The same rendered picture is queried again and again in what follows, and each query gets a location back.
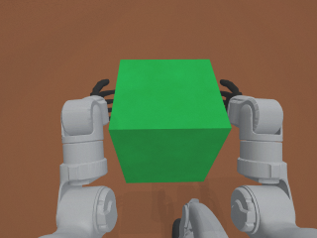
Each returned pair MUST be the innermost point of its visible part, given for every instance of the right robot thigh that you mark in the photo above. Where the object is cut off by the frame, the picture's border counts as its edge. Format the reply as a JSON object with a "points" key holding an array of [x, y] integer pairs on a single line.
{"points": [[200, 220]]}

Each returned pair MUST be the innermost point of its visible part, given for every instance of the robot left forearm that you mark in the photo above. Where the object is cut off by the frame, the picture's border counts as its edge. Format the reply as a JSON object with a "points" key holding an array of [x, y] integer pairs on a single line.
{"points": [[82, 122]]}

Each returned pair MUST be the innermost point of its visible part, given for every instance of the carton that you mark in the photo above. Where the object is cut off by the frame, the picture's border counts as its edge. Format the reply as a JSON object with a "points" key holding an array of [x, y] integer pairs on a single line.
{"points": [[168, 121]]}

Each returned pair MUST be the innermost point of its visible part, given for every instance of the right robot upper arm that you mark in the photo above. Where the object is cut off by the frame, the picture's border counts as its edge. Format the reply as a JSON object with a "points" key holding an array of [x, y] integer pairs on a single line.
{"points": [[265, 211]]}

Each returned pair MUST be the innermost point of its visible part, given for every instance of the robot right foot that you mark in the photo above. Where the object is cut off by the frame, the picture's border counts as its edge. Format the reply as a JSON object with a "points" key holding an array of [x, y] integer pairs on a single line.
{"points": [[175, 228]]}

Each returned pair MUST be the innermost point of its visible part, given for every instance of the robot left hand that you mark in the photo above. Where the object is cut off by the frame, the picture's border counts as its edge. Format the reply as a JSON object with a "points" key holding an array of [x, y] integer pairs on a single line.
{"points": [[96, 91]]}

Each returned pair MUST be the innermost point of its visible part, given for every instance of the robot right hand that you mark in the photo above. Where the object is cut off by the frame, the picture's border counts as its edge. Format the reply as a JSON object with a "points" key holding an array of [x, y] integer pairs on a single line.
{"points": [[232, 87]]}

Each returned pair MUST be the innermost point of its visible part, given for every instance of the robot right forearm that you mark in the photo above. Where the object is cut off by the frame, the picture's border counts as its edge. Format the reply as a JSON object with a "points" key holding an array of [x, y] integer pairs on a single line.
{"points": [[261, 132]]}

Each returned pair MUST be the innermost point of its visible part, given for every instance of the left robot upper arm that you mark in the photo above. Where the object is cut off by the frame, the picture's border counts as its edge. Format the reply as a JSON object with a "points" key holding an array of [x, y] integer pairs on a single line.
{"points": [[85, 212]]}

